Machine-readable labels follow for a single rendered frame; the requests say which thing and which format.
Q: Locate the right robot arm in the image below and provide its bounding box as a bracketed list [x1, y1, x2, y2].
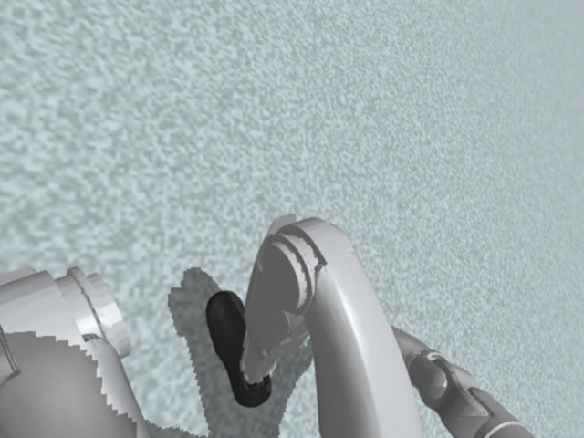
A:
[408, 349, 536, 438]

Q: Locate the right robot hand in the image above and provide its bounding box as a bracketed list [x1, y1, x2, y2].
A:
[391, 326, 430, 370]

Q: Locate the right robot foot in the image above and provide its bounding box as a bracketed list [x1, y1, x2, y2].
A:
[206, 291, 272, 407]

